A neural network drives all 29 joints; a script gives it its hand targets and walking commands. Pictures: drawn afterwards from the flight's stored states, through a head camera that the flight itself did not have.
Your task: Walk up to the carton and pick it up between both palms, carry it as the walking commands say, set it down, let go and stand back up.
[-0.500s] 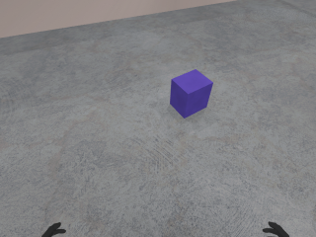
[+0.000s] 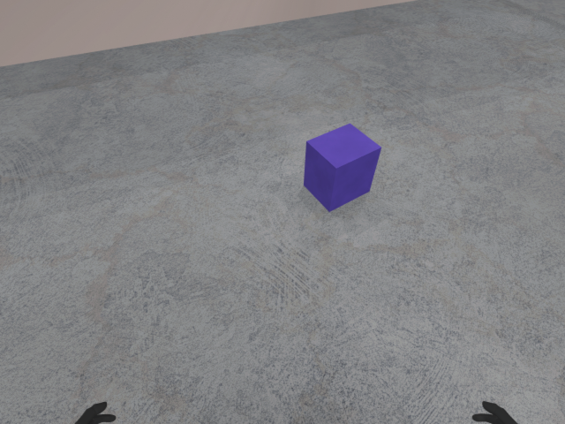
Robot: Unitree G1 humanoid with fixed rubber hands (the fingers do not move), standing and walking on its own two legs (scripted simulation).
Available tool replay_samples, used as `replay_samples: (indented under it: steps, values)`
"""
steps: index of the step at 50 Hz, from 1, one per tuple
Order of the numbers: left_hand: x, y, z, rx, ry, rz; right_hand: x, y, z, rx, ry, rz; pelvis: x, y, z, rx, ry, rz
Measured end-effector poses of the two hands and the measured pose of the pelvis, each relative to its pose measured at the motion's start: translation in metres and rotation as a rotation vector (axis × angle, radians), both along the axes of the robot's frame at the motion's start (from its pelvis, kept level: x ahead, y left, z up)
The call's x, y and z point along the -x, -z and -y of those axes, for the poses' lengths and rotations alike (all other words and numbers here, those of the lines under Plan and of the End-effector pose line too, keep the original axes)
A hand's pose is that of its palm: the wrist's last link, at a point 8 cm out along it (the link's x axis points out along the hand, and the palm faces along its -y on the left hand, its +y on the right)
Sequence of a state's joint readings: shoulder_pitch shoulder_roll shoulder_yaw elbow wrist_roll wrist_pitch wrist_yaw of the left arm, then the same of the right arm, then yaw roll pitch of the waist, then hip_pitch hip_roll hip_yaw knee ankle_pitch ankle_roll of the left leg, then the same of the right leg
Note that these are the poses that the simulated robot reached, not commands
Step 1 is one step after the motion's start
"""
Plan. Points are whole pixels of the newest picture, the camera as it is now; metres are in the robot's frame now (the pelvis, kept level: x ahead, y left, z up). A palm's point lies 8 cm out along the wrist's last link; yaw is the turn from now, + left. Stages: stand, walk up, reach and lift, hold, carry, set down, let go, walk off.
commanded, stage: stand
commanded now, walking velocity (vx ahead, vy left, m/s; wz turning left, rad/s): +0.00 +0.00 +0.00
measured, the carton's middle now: (339, 167) +1.29 -0.26 -0.64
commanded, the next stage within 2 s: walk up in 0.10 s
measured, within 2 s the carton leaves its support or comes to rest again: neither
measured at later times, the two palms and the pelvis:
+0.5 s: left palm (145, 404) +0.17 +0.23 -0.11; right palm out of the picture +0.04 -0.34 -0.12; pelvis +0.03 -0.04 +0.00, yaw -5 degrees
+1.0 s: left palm (182, 387) +0.20 +0.18 -0.13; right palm (458, 273) +0.41 -0.33 -0.12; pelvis +0.26 -0.08 -0.01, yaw -10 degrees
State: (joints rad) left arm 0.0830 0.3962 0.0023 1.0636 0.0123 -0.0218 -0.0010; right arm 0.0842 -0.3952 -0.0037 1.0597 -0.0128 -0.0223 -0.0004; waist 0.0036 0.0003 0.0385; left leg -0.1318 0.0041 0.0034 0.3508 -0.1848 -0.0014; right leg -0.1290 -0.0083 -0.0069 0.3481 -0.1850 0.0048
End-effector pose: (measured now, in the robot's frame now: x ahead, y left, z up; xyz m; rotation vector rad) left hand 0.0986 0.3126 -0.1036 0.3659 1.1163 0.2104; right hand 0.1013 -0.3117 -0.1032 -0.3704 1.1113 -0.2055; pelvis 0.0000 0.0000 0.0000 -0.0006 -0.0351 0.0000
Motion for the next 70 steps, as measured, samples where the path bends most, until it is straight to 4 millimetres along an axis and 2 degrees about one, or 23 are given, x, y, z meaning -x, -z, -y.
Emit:
replay_samples:
  steps: [14,17,20,24,27,29,30,32,35,38,42,46,49,52,54,56,59,62,66,70]
  values:
    - [-0.004,-0.001,-0.001,-0.001,-0.002,-0.001,-0.004,-0.001,0.001,0.002,0.004,-0.002,-0.004,-0.001,0.000,0.000,0.000,-0.002]
    - [-0.009,0.000,0.007,0.037,0.007,-0.024,0.010,-0.003,0.008,0.014,0.076,-0.004,-0.005,-0.002,0.004,0.015,0.016,-0.021]
    - [-0.030,0.000,0.030,0.078,0.058,-0.009,0.034,0.001,0.015,0.002,0.126,-0.032,-0.011,-0.003,0.013,0.023,0.041,-0.032]
    - [-0.061,0.003,0.074,0.135,0.116,0.004,0.062,0.010,0.025,-0.035,0.181,-0.076,-0.027,-0.002,0.033,0.019,0.084,-0.036]
    - [-0.086,0.008,0.110,0.143,0.148,0.021,0.072,0.025,0.038,-0.077,0.219,-0.119,-0.045,0.005,0.054,0.006,0.112,-0.038]
    - [-0.098,0.019,0.126,0.124,0.145,0.043,0.070,0.043,0.050,-0.098,0.221,-0.145,-0.059,0.019,0.071,-0.016,0.121,-0.043]
    - [-0.098,0.024,0.132,0.113,0.132,0.044,0.064,0.050,0.054,-0.105,0.208,-0.154,-0.064,0.024,0.078,-0.016,0.125,-0.044]
    - [-0.083,0.027,0.140,0.103,0.094,-0.003,0.038,0.053,0.057,-0.127,0.178,-0.133,-0.076,0.023,0.085,-0.010,0.127,-0.041]
    - [-0.056,0.020,0.146,0.101,0.028,-0.107,-0.020,0.044,0.054,-0.175,0.143,-0.052,-0.099,0.010,0.093,-0.012,0.139,-0.033]
    - [-0.043,0.011,0.149,0.099,-0.023,-0.172,-0.076,0.034,0.050,-0.214,0.114,0.008,-0.125,0.001,0.097,-0.020,0.153,-0.029]
    - [-0.042,0.005,0.149,0.092,-0.069,-0.247,-0.148,0.025,0.045,-0.240,0.085,0.066,-0.164,-0.003,0.097,-0.031,0.168,-0.029]
    - [-0.060,0.008,0.144,0.091,-0.103,-0.312,-0.225,0.021,0.034,-0.251,0.049,0.118,-0.210,0.000,0.091,-0.031,0.168,-0.035]
    - [-0.087,0.019,0.136,0.096,-0.117,-0.353,-0.285,0.021,0.024,-0.239,0.016,0.147,-0.250,0.009,0.083,-0.027,0.166,-0.045]
    - [-0.124,0.039,0.123,0.108,-0.112,-0.401,-0.340,0.026,0.015,-0.198,0.009,0.179,-0.295,0.025,0.070,-0.019,0.173,-0.054]
    - [-0.158,0.055,0.113,0.119,-0.090,-0.421,-0.358,0.033,0.015,-0.149,0.030,0.186,-0.323,0.036,0.061,-0.008,0.171,-0.058]
    - [-0.211,0.059,0.109,0.130,-0.057,-0.363,-0.352,0.034,0.016,-0.126,0.067,0.124,-0.343,0.032,0.057,-0.004,0.167,-0.058]
    - [-0.299,0.055,0.108,0.147,0.017,-0.243,-0.320,0.025,0.020,-0.097,0.159,0.002,-0.373,0.018,0.057,0.008,0.172,-0.054]
    - [-0.377,0.048,0.117,0.174,0.078,-0.157,-0.288,0.015,0.019,-0.081,0.235,-0.105,-0.403,0.007,0.061,0.022,0.166,-0.046]
    - [-0.458,0.040,0.142,0.218,0.142,-0.082,-0.265,0.006,0.014,-0.087,0.318,-0.209,-0.441,0.000,0.071,0.033,0.153,-0.037]
    - [-0.524,0.035,0.180,0.266,0.198,-0.031,-0.269,0.006,0.013,-0.111,0.380,-0.257,-0.478,-0.002,0.087,0.031,0.157,-0.031]
